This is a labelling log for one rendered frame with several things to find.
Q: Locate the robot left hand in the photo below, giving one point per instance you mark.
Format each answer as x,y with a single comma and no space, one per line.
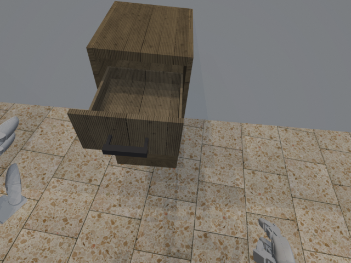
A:
14,201

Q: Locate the robot right hand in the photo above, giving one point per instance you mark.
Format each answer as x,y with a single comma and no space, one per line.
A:
276,251

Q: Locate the drawer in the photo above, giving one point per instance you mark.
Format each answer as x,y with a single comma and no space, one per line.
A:
133,104

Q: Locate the cabinet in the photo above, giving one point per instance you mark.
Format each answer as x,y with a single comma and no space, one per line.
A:
148,37

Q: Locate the handle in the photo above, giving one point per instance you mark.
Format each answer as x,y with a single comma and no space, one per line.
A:
120,150

